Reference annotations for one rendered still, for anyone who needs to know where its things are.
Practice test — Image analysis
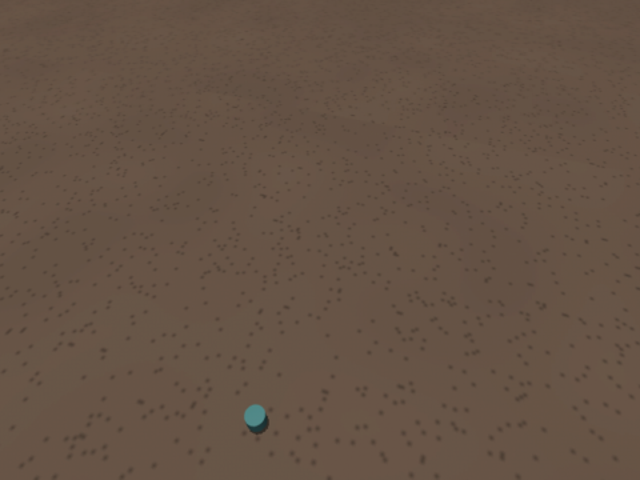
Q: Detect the tin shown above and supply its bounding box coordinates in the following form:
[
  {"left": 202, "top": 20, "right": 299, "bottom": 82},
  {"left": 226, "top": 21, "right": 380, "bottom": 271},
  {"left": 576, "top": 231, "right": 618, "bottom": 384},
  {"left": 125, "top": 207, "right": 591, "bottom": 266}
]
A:
[{"left": 244, "top": 404, "right": 267, "bottom": 432}]

